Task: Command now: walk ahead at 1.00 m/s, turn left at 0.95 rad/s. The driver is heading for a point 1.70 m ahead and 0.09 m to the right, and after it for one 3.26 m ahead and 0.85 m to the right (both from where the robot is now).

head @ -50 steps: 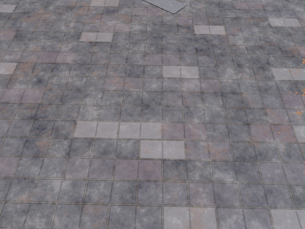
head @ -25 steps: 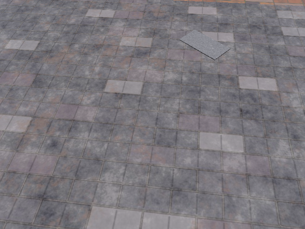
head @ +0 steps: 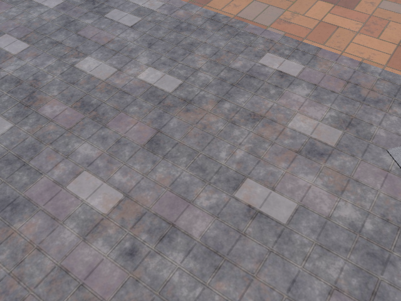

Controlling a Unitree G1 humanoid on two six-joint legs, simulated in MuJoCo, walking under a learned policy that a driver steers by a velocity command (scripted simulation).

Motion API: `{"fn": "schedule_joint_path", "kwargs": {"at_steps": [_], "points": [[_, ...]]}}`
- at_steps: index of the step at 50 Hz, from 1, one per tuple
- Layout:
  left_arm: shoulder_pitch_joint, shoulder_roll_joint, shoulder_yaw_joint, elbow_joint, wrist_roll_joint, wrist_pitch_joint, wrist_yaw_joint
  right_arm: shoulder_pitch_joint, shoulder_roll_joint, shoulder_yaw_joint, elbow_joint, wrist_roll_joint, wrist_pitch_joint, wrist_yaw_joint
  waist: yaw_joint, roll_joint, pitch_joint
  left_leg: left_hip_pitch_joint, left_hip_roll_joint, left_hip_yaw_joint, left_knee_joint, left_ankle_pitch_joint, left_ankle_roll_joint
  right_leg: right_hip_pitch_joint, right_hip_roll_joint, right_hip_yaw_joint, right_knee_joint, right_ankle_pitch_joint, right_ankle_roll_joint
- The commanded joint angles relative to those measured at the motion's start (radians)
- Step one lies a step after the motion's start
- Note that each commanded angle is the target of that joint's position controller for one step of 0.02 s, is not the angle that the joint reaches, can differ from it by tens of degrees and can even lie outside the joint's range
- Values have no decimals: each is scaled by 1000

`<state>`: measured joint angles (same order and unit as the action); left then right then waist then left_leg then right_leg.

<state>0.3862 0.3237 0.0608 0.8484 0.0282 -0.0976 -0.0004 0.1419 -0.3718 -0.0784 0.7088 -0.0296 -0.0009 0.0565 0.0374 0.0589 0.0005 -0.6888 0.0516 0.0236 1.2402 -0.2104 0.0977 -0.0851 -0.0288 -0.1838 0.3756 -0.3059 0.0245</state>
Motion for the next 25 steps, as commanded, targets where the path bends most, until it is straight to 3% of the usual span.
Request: {"fn": "schedule_joint_path", "kwargs": {"at_steps": [1, 4, 6, 7, 8, 9, 10, 11, 12, 13, 14, 15, 17, 18, 19, 21, 23, 25], "points": [[-78, 30, -5, -51, -5, -37, -8, -77, 48, 37, -126, -1, 1, 26, -69, -149, 81, -93, 60, -31, -104, 144, 1, -31, -231, 74, -237, 363, -70], [-39, 73, 2, -26, -4, -38, 2, -185, 41, 49, -159, -1, -2, 48, -55, -92, 145, 23, 13, 96, -377, 237, 41, -24, -181, -74, -282, 558, -47], [5, 124, 12, -23, -6, -29, 10, -182, 29, 48, -150, 1, -6, 46, -67, -106, 113, 133, -61, 169, -457, 223, 78, 60, -187, -118, -190, 1000, -32], [25, 154, 19, -26, -5, -16, 17, -143, 11, 42, -136, 2, -8, 39, -93, -131, 72, 183, -101, 193, -469, 176, 93, 124, -200, -120, -100, 1216, -28], [16, 188, 28, -33, -2, 2, 25, -54, -12, 32, -113, 3, -10, 30, -149, -156, 17, 279, -129, 188, -477, 123, 109, 147, -221, -116, 37, 1345, -29], [-19, 217, 38, -49, 3, 21, 29, 108, -48, 13, -70, 5, -11, 18, -234, -175, -65, 449, -153, 166, -472, 68, 134, 121, -248, -98, 243, 1411, -44], [-59, 216, 40, -73, 6, 36, 26, 320, -92, -16, -1, 5, -15, -1, -316, -154, -157, 701, -171, 110, -530, 28, 167, 4, -253, -71, 535, 1304, -56], [-51, 164, 34, -74, 16, 41, 12, 344, -137, -45, 34, 13, -12, -28, -282, -33, -141, 880, -122, -19, -593, -49, 193, -234, -127, -60, 888, 510, -38], [5, 39, 3, -167, 19, 33, -1, 219, -251, -64, -6, 1, 7, -38, -112, 203, -143, 1048, 98, -499, -666, 34, 307, -633, 36, 1, 1264, -219, 18], [-76, 93, 0, -245, 5, 5, 1, 270, -258, -71, -45, -4, 17, -42, -170, 74, -293, 1135, 193, -778, -873, -139, 390, -774, 28, 218, 1303, -160, 9], [-135, 100, -8, -248, 2, -14, 2, 259, -209, -63, -23, 1, 10, -53, -153, -39, -165, 1011, 212, -782, -982, -187, 347, -811, -26, 244, 1213, -85, -1], [-125, 96, -13, -227, 2, -17, 4, 226, -150, -47, -6, 3, -4, -60, -92, -126, -34, 826, 185, -689, -1005, -126, 303, -758, -72, 234, 1099, -30, -4], [-79, 73, -24, -200, 33, 16, 2, 159, -86, -19, -3, 7, -43, -73, 0, -156, 24, 561, 105, -516, -1012, 26, 259, -591, -124, 237, 963, -39, 12], [-68, 58, -27, -192, 40, 37, -4, 161, -55, -5, 6, 14, -60, -71, 18, -153, 34, 479, 77, -465, -1033, 54, 252, -541, -140, 236, 900, -58, 24], [-77, 41, -31, -186, 38, 50, -13, 177, -31, 4, 23, 19, -77, -65, 22, -153, 57, 437, 47, -386, -1046, 119, 232, -524, -155, 220, 826, -59, 26], [-200, 10, -46, -231, 17, 56, -27, 210, -53, -3, 44, 17, -98, -52, -19, -89, 104, 415, 17, -281, -1117, 212, 205, -560, -163, 175, 657, 103, 15], [-296, -3, -52, -250, -4, 49, -38, 238, -39, 1, 57, 24, -113, -36, -60, -88, 127, 436, -32, -158, -1137, 365, 133, -524, -142, 135, 460, 314, -28], [-358, -18, -56, -255, -21, 43, -51, 290, -43, 5, 80, 34, -129, -34, -99, -83, 118, 493, -13, -100, -1208, 467, 84, -455, -96, 87, 320, 489, -75]]}}
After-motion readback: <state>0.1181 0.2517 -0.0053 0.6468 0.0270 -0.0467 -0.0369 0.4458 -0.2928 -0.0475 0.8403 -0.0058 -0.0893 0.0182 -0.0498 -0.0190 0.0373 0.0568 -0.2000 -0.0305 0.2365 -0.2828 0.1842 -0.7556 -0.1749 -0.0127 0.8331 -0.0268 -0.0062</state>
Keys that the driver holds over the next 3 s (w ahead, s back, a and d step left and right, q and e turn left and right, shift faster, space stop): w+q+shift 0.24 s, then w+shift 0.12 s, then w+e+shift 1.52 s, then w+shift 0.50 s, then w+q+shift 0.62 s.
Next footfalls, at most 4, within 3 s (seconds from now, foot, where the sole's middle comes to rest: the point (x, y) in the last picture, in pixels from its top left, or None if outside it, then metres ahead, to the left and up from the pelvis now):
0.22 left None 0.38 0.06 -0.77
0.68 right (198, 208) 0.85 0.09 -0.77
1.10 left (152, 132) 1.25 0.31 -0.77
1.54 right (222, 85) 1.58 0.00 -0.77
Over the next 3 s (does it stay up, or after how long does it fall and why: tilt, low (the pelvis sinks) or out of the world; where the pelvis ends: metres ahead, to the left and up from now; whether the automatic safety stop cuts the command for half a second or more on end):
stays up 2.33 -0.88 -0.01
